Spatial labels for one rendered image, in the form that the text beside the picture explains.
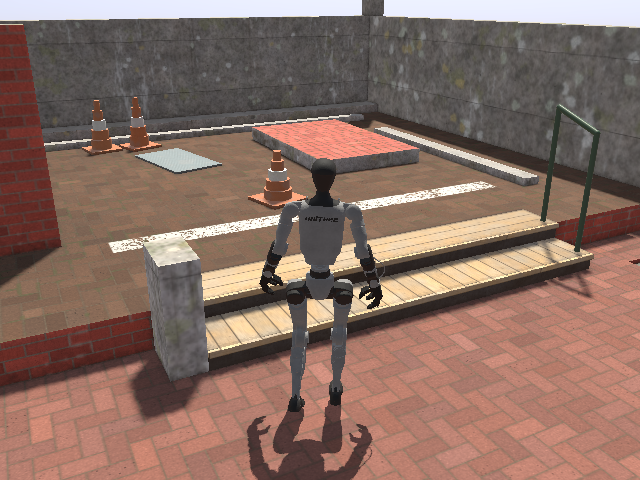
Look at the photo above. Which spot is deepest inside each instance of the right robot hand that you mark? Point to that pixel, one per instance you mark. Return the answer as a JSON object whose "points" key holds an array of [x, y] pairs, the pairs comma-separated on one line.
{"points": [[375, 292]]}

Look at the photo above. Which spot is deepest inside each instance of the robot left forearm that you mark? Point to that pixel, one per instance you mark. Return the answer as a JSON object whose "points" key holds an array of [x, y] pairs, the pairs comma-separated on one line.
{"points": [[271, 263]]}

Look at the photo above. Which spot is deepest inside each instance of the left robot hand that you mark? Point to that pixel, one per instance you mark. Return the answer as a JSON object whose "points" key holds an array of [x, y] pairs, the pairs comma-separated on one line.
{"points": [[274, 281]]}

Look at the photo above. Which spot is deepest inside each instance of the left robot upper arm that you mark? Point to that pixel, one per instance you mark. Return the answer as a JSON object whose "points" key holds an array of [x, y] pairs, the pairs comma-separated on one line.
{"points": [[290, 210]]}

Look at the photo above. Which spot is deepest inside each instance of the robot left thigh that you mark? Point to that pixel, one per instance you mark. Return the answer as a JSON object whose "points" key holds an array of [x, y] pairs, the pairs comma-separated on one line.
{"points": [[297, 302]]}

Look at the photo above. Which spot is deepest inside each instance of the robot right forearm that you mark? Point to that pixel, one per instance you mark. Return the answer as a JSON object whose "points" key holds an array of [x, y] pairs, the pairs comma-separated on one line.
{"points": [[370, 270]]}

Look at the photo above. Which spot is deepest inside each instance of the right robot upper arm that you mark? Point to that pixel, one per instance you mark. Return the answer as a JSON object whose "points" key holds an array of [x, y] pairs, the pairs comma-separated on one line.
{"points": [[353, 212]]}

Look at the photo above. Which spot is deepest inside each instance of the robot torso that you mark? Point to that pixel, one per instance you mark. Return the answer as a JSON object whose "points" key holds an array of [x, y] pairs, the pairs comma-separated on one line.
{"points": [[321, 234]]}

